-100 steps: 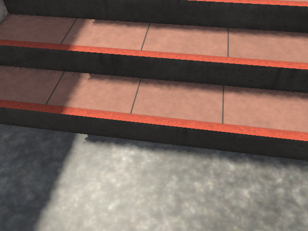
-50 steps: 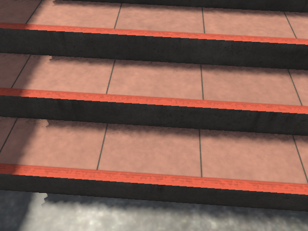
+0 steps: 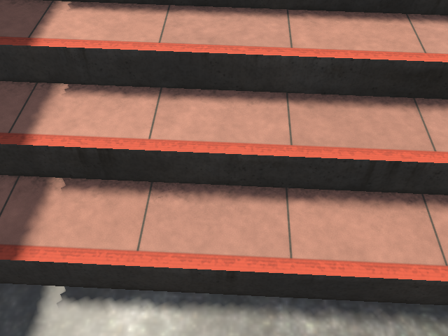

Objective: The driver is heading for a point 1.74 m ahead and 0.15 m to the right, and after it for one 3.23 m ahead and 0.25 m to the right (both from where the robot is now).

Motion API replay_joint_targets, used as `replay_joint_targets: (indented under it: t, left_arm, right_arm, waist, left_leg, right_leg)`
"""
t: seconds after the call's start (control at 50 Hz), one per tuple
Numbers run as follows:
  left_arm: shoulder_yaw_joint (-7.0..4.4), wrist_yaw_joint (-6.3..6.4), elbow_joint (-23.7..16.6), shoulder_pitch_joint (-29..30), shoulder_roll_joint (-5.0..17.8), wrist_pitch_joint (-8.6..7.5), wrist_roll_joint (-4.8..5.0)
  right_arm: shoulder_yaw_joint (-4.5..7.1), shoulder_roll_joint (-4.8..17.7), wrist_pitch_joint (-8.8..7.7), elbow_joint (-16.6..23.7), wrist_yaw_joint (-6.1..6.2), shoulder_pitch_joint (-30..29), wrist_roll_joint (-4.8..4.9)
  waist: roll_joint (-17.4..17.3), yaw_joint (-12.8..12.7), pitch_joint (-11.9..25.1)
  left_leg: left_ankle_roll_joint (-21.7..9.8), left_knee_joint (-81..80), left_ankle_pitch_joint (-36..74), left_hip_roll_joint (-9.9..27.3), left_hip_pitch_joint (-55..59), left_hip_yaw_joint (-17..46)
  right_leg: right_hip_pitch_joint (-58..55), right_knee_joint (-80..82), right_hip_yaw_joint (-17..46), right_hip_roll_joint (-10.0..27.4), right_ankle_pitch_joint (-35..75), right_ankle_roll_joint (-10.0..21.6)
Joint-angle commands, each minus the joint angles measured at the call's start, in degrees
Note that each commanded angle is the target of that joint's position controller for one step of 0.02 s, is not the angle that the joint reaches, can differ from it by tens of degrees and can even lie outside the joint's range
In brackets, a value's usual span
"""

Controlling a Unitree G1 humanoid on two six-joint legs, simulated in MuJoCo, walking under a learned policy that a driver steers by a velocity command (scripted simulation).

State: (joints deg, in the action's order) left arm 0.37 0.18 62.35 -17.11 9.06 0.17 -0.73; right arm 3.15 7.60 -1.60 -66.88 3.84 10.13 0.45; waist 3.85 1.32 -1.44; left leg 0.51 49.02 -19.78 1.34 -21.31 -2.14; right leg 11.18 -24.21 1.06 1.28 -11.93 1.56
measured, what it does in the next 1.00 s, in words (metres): stands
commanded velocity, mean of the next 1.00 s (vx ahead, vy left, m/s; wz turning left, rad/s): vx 0.01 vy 0.00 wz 0.00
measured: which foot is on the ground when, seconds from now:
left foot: down 0.00-1.00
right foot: down 0.00-1.00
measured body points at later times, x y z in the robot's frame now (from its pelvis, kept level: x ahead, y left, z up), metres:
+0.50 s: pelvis +0.03 +0.00 +0.00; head +0.04 +0.00 +0.45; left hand +0.00 +0.20 -0.17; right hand +0.07 -0.23 -0.16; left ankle +0.01 +0.15 -0.69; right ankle +0.01 -0.10 -0.75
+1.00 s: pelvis +0.02 -0.01 +0.00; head +0.03 +0.00 +0.45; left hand -0.02 +0.19 -0.16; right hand +0.06 -0.23 -0.16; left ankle +0.01 +0.15 -0.69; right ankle +0.01 -0.10 -0.75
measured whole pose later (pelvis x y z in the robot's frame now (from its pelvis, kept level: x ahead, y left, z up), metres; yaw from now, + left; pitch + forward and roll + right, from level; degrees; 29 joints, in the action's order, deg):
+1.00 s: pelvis +0.02 -0.01 +0.00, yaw -1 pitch +0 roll +3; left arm 2.3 -0.2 65.1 -21.7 7.1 -0.9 -1.3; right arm 1.5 8.0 -1.2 -66.2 3.1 9.7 1.1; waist 3.1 1.2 -1.1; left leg -1.2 48.0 -10.2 1.4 -21.1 -1.0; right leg 9.8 -22.6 0.3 0.7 -12.4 1.9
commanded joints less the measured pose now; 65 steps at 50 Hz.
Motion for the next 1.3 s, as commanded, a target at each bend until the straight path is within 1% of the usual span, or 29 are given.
replay_joint_targets:
  t: [0.02, 0.04, 0.08, 0.14, 0.24, 0.36, 0.52, 0.74, 1.04, 1.3]
  left_arm:
    - [-0.44, 0.3, -0.68, -3.05, 3.85, -0.71, -0.04]
    - [-0.43, 0.2, -0.16, -4.16, 3.75, -0.7, -0.08]
    - [-0.09, -0.05, 0.51, -5.43, 2.89, -0.59, -0.18]
    - [0.36, -0.31, 1.02, -6.14, 2.26, -0.58, -0.28]
    - [0.89, -0.41, 1.71, -7.04, 1.96, -0.85, -0.35]
    - [1.28, -0.39, 2.53, -8.09, 1.69, -1.09, -0.39]
    - [1.53, -0.44, 3.1, -8.71, 1.4, -1.3, -0.42]
    - [1.62, -0.42, 3.28, -9.54, 1.43, -1.3, -0.5]
    - [1.45, -0.33, 2.68, -10.73, 1.62, -1.18, -0.55]
    - [1.09, -0.3, 1.94, -11.46, 1.64, -1.1, -0.54]
  right_arm:
    - [0.31, 3.8, -1.03, 1.34, -0.19, -0.25, -0.14]
    - [0.36, 4.14, -1.26, 1.11, -0.31, 0.25, -0.21]
    - [0.42, 4.67, -1.47, 0.97, -0.52, 0.79, 0.07]
    - [0.27, 4.53, -1.48, 1.01, -0.67, 0.79, 0.41]
    - [-0.06, 4.35, -1.26, 1.13, -0.98, 0.78, 0.6]
    - [-0.35, 4.38, -0.94, 1.34, -1.1, 0.41, 0.73]
    - [-0.63, 4.61, -0.54, 1.58, -1.14, -0.11, 0.75]
    - [-0.92, 4.79, -0.18, 1.8, -0.94, -0.21, 0.67]
    - [-1.13, 4.89, 0.13, 2.03, -0.55, 0.66, 0.62]
    - [-1.1, 4.91, 0.18, 2.22, -0.31, 1.37, 0.64]
  waist:
    - [-1.95, 0.28, -4.62]
    - [-2.13, 0.16, -3.88]
    - [-1.51, 0.12, -2.4]
    - [-1.33, 0.17, -1.25]
    - [-1.36, 0.23, -0.31]
    - [-1.18, 0.21, -0.32]
    - [-1.16, 0.2, -0.68]
    - [-0.94, 0.12, -1.08]
    - [-0.71, -0.03, -1.64]
    - [-0.58, -0.12, -1.67]
  left_leg:
    - [-1.45, -8.95, 5.72, 1.0, -0.58, 0.85]
    - [-1.68, -8.75, 6.64, 1.01, -1.12, 0.92]
    - [-2.02, -8.48, 7.27, 1.23, -1.57, 1.19]
    - [-2.3, -8.22, 7.66, 1.4, -1.99, 1.45]
    - [-2.55, -8.19, 8.66, 1.4, -1.95, 1.66]
    - [-2.7, -8.25, 9.16, 1.31, -1.73, 1.96]
    - [-2.9, -8.66, 9.22, 1.23, -1.5, 2.39]
    - [-2.93, -9.03, 8.67, 1.11, -1.22, 2.67]
    - [-2.62, -9.07, 7.7, 1.12, -1.14, 2.79]
    - [-2.34, -9.03, 6.9, 1.39, -1.47, 2.84]
  right_leg:
    - [5.07, 7.97, 2.65, 2.98, -6.39, 1.43]
    - [3.27, 6.54, 1.71, 2.68, -1.03, 1.19]
    - [0.59, 4.59, 1.1, 2.97, 8.49, 1.28]
    - [-1.62, 2.75, 0.75, 3.46, 18.23, 1.55]
    - [-3.39, 1.42, 0.46, 3.84, 27.3, 1.63]
    - [-3.86, 1.36, 0.39, 4.15, 30.65, 1.41]
    - [-3.45, 1.96, 0.19, 4.26, 29.83, 1.18]
    - [-1.94, 3.17, 0.1, 4.19, 24.78, 0.96]
    - [0.26, 5.09, 0.62, 4.32, 17.48, 0.93]
    - [0.55, 6.04, 1.15, 4.54, 15.31, 1.08]
Keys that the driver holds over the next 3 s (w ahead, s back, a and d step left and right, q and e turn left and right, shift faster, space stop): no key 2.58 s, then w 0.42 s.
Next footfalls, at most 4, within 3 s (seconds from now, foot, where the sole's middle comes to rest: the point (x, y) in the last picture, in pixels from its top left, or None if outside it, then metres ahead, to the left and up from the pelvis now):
3.00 left None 0.17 0.17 -0.79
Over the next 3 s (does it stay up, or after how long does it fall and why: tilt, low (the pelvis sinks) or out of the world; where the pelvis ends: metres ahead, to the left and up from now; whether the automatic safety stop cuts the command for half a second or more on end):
stays up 0.09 0.06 -0.02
